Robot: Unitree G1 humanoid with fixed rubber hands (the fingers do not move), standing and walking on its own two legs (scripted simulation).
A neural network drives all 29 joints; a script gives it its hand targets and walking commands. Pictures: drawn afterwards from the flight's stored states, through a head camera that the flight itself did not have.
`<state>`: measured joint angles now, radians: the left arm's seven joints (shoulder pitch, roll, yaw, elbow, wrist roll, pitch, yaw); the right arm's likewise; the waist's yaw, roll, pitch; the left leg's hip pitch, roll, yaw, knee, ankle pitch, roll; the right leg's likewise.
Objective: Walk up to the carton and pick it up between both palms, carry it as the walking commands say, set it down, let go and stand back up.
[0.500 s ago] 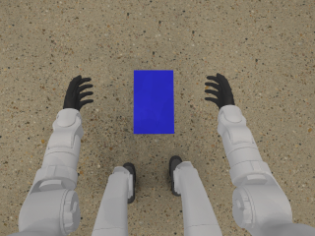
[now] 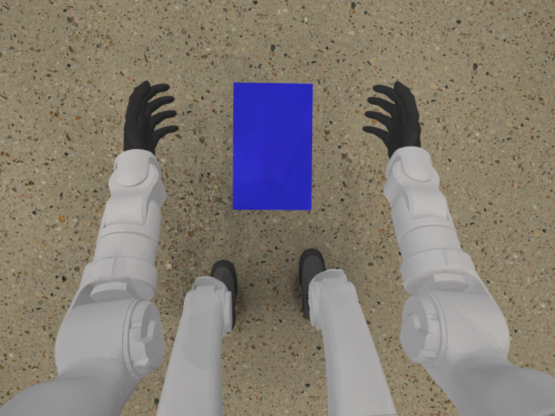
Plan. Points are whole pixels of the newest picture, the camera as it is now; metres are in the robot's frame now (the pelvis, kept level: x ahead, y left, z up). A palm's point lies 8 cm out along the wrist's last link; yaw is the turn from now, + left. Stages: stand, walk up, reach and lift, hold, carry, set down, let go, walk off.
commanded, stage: reach and lift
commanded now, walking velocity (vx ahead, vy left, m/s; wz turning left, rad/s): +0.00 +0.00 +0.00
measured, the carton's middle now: (272, 153) +0.48 -0.01 -0.54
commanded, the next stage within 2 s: none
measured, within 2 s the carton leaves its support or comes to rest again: neither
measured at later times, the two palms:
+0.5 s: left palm (181, 153) +0.46 +0.16 -0.31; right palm (366, 150) +0.45 -0.19 -0.31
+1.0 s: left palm (198, 166) +0.45 +0.16 -0.45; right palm (348, 164) +0.44 -0.18 -0.45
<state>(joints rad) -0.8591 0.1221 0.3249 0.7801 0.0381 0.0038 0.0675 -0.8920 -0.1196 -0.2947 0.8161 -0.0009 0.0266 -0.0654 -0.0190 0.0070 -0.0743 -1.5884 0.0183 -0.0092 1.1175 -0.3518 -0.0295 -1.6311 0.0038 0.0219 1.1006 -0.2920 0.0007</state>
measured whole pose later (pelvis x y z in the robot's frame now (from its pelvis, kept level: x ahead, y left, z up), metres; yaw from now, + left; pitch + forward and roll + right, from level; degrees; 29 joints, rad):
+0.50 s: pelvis -0.03 +0.00 -0.13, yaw +0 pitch +51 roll +2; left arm -1.06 0.18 0.28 0.86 -0.03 0.06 0.13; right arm -1.11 -0.20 -0.22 0.92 0.00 0.07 -0.11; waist -0.02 0.01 -0.02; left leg -2.06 0.02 -0.02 1.67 -0.51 -0.04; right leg -2.11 0.02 0.03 1.65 -0.43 0.00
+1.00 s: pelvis -0.05 +0.00 -0.23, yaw +0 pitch +45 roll +2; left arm -1.29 0.27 0.15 1.06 -0.12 0.02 0.14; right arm -1.31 -0.30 -0.11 1.06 0.11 0.04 -0.13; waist -0.01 0.01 0.26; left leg -2.24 0.01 -0.02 2.01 -0.55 -0.04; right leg -2.30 0.03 0.03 1.97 -0.45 0.01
